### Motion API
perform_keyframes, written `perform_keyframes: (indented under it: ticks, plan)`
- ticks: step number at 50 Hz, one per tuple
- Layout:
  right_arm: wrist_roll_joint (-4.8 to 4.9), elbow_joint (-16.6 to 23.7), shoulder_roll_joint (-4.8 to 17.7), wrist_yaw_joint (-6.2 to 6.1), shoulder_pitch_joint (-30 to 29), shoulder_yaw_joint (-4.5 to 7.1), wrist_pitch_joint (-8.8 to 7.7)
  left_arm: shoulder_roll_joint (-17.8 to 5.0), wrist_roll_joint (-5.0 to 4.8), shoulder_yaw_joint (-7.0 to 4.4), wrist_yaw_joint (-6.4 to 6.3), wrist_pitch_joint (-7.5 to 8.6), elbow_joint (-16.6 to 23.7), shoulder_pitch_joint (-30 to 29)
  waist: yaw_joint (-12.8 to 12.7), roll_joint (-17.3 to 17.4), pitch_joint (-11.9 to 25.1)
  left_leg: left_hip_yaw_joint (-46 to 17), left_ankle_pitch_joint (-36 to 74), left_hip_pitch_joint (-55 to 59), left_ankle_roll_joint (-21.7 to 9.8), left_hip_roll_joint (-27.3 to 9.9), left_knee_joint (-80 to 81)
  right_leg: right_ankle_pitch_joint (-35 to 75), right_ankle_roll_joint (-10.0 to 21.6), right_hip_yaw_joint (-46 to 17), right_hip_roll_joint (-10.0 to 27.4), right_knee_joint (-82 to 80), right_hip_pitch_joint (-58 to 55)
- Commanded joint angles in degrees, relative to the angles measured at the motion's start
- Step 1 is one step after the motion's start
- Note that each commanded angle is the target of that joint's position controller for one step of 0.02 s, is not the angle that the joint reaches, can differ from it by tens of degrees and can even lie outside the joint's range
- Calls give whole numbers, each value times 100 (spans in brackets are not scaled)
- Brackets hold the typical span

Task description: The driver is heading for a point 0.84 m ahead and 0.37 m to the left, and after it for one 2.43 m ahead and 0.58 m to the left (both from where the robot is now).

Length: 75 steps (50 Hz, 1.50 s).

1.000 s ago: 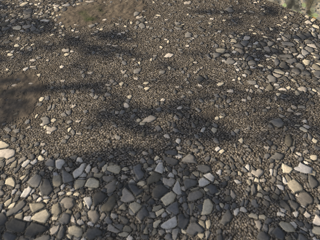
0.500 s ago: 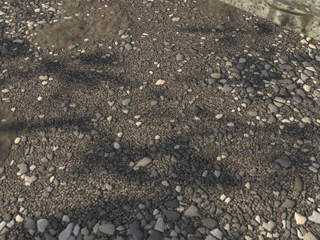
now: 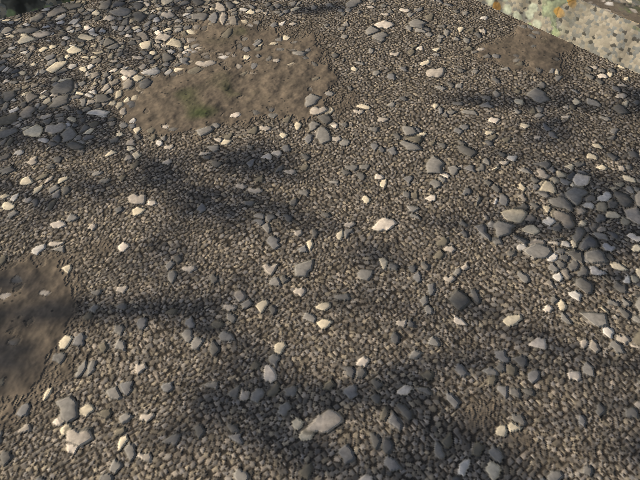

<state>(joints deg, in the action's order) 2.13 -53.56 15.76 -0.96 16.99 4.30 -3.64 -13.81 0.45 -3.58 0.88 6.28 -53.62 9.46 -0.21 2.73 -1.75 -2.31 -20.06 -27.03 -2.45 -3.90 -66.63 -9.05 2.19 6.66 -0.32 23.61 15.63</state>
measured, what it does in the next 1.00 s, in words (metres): walks ahead, turning left: left foot, then right foot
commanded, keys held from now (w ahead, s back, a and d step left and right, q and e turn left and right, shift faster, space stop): w+q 0.64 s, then q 0.36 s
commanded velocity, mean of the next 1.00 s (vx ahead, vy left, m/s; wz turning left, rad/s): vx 0.41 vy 0.00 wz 0.56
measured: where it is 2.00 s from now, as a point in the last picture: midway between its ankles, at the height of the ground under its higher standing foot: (241, 460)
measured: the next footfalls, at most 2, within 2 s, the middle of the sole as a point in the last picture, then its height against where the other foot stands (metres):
left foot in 0.38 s outside the picture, level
right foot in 0.86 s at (301, 398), level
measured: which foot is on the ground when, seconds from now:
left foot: up 0.00-0.36, down 0.38-0.86, up 0.88-1.00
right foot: down 0.00-0.38, up 0.40-0.84, down 0.86-1.00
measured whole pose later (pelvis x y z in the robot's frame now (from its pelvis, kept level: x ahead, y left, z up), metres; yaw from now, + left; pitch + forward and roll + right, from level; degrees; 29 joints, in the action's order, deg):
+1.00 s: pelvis +0.48 +0.12 -0.01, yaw +36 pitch +2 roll -1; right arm 1.3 -39.9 18.4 -2.4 15.1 4.9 2.1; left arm -14.1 1.3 -2.8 -0.2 2.8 -43.3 2.3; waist 1.7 1.8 -3.5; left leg -4.5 -30.3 -27.4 3.2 2.1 -69.5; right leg -5.6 1.4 2.5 -0.2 27.4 23.7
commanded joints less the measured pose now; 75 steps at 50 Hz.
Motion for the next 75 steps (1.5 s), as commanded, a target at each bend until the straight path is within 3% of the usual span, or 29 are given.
perform_keyframes:
  ticks: [1,8,13,16,18,19,20,21,22,23,25,29,34,41,42,43,44,45,47,49,52,60,64,65,66,67,69,71,75]
  plan:
    - [0,398,156,-4,167,102,112,-595,25,-129,-44,100,146,-12,80,-785,126,-341,434,-827,-2,-550,71,379,848,-1267,1662,-1608,-604]
    - [-89,866,90,173,-895,59,122,-934,17,-236,-209,26,83,249,-131,-500,-185,12,2136,-1134,112,-450,1985,1071,726,27,1480,-1769,-891]
    - [-82,1318,100,355,-1713,-2,137,-1133,-110,-311,-222,-152,-12,728,-379,-470,-423,420,1793,-1319,-72,-288,2819,1494,610,384,1752,-1416,-1841]
    - [-79,1444,360,421,-1451,116,176,-1346,-181,-379,-233,-272,63,589,-48,-728,-81,830,970,-568,-363,154,2935,3744,427,623,1819,-449,-2185]
    - [-42,1111,842,371,-7,406,191,-1376,-222,-371,-242,-359,146,402,781,-632,706,1036,1150,1442,-718,710,3411,4490,158,870,1515,1594,-1688]
    - [-38,913,1405,234,850,621,247,-1134,-74,-277,-242,-321,266,490,1047,112,1213,-246,1099,3140,-1057,24,3591,2555,-152,894,1256,3433,-211]
    - [-24,1063,1941,218,456,666,190,-326,32,-35,-173,-124,646,834,300,1501,1701,-3727,128,4799,-2209,-1359,4497,-2224,-498,167,-75,5486,2326]
    - [-116,1196,1414,274,640,477,109,-810,-191,-101,-80,144,719,275,686,594,2102,-4432,-93,4966,-2160,-1578,5167,-2362,-313,-1108,17,5867,2945]
    - [-173,1136,1086,292,521,384,24,-963,-373,-142,-43,252,856,-184,693,304,1397,-3520,546,4522,-1861,-1398,5100,-1896,-144,-1078,248,5697,3262]
    - [-147,1172,930,297,161,339,-38,-872,-283,-128,-83,287,810,-174,401,-166,912,-2712,1291,3650,-1652,-1113,5023,-1425,-96,-1103,517,5121,3000]
    - [-179,1338,629,248,-400,234,-61,-962,-83,-212,-130,172,700,-17,22,-69,640,-1897,2144,2481,-1428,-737,5133,-997,-152,-1143,799,4351,2167]
    - [-129,1340,879,108,-201,289,-96,-726,28,-184,-139,-52,849,-257,-51,-117,431,-1485,2609,1777,-1448,-548,5423,-388,-477,-1000,666,3247,1971]
    - [-125,1277,930,-17,59,299,-6,-563,1,-88,-92,-25,1175,-1244,255,222,79,-1074,2509,1337,-1012,-127,5227,1155,-559,-917,215,1183,1618]
    - [-111,1373,822,-155,15,292,230,-941,-2,-208,9,66,1278,-944,37,534,477,-1927,2915,1945,-560,-168,3732,994,-239,-1071,-113,187,686]
    - [-105,1482,718,-156,-157,253,232,-1033,61,-244,-14,107,1203,-565,-193,451,680,-1821,2880,1837,-363,132,3147,1621,-94,-1027,42,-190,48]
    - [-194,1669,405,-148,-162,145,212,-1362,194,-306,-54,116,1179,10,-350,-174,1442,-1452,1694,1160,-93,523,1757,3297,269,-1785,1033,176,-1399]
    - [-143,1618,74,-132,1163,62,210,-1524,273,-301,-74,14,1163,217,185,-1739,2285,-938,-2438,-389,260,1314,93,4933,1423,-3666,2648,390,-3179]
    - [-76,1486,777,-103,1544,153,247,-1294,46,-291,-47,-95,1173,185,205,-1695,2529,-922,-2164,-822,403,788,-733,3348,1633,-4395,2871,171,-3048]
    - [-67,1585,1176,-156,434,296,462,-716,28,-104,-110,-275,1374,-376,-14,-839,1321,-511,-1272,-1158,639,408,-921,1753,1149,-2870,2078,-179,-1788]
    - [-80,1706,1001,-178,210,299,650,-762,91,-85,-155,-400,1363,-723,146,-939,681,-329,-861,-716,668,160,-592,1006,1022,-2099,1642,-611,-496]
    - [-94,1849,600,-178,168,194,677,-933,114,-163,-202,-403,1262,-707,141,-1101,606,-13,-532,-364,645,114,226,1232,1148,-1406,1515,-923,-208]
    - [-134,2131,684,31,-391,154,684,-1281,-23,-280,-202,-584,1190,-716,-6,-1085,754,346,130,446,408,-3,2042,823,1089,-694,1847,-933,-469]
    - [-190,2023,735,111,-104,226,683,-1236,-194,-260,-161,-673,1004,-541,202,-907,736,555,796,1553,-10,310,3800,388,525,-375,1686,-127,-299]
    - [-213,1997,995,62,65,305,674,-962,-158,-186,-116,-686,883,-259,192,-255,681,-105,1677,2160,-274,-28,4446,-238,60,-7,1322,669,275]
    - [-245,2150,1588,-51,39,390,670,-566,143,-35,-30,-657,1080,-180,-80,1552,713,-2039,3620,2902,-950,-1533,4533,-2505,-547,489,486,2439,1760]
    - [-422,2236,1621,-9,12,368,565,-908,76,-160,-105,-638,1219,-689,319,1244,781,-2410,3385,2149,-1715,-1941,4744,-2944,-604,-353,219,3524,2136]
    - [-383,2151,1223,35,-482,249,374,-1049,-113,-243,-174,-693,1098,-614,82,601,609,-1454,2828,1901,-1228,-1255,4759,-2083,-485,-731,374,3993,2091]
    - [-282,2150,911,6,-883,116,329,-1036,-19,-263,-227,-752,879,-346,-78,526,649,-1007,3019,1764,-966,-965,4713,-1446,-578,-735,385,4093,1813]
    - [-319,2033,652,-38,-967,-3,298,-793,-70,-170,-209,-746,842,-301,-102,509,699,-734,3027,1853,-950,-772,4677,-999,-672,-784,404,3088,1276]
Velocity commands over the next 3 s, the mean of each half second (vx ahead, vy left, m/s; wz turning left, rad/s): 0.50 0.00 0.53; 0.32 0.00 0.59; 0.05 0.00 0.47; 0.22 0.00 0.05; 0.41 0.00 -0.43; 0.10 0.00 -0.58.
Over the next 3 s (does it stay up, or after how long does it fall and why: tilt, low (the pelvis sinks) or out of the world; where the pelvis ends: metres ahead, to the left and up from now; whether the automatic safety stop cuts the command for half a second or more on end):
stays up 0.79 0.50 -0.01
